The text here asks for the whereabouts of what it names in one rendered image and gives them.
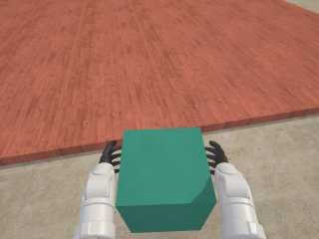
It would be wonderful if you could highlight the right robot hand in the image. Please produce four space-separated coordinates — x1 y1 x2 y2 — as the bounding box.
204 140 228 175

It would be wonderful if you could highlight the carton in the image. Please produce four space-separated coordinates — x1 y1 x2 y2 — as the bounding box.
115 127 217 233

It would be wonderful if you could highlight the robot left forearm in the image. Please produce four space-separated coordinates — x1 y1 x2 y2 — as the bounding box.
72 162 116 239

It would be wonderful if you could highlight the robot right forearm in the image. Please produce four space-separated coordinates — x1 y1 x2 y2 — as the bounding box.
214 162 266 239

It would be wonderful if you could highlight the left robot hand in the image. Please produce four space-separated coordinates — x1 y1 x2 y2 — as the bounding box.
99 140 122 174

